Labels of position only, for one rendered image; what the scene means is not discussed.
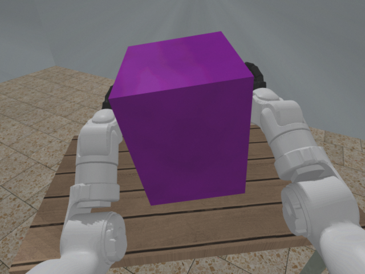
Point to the carton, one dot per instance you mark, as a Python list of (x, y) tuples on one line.
[(184, 109)]

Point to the table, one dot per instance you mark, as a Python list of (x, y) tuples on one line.
[(193, 229)]

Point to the robot right hand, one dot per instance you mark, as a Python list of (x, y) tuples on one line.
[(258, 77)]

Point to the robot right upper arm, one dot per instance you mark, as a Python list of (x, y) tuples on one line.
[(323, 211)]

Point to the robot left forearm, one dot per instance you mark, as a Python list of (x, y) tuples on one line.
[(97, 157)]

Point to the robot left upper arm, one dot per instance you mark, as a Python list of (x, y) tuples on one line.
[(91, 243)]

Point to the robot left hand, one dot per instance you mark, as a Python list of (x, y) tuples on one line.
[(106, 104)]

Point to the robot right forearm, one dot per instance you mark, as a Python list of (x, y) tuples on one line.
[(297, 155)]

